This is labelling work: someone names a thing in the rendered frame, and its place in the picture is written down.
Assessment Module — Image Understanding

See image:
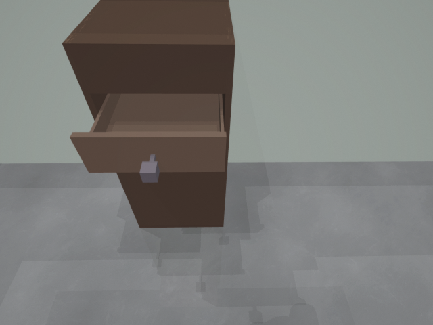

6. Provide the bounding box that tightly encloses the drawer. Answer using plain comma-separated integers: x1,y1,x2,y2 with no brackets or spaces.
70,94,227,173

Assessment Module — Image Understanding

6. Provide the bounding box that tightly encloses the handle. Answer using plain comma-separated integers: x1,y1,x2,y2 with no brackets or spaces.
139,154,160,183

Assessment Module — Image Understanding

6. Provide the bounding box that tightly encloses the cabinet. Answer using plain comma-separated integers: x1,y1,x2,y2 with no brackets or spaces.
62,0,235,228

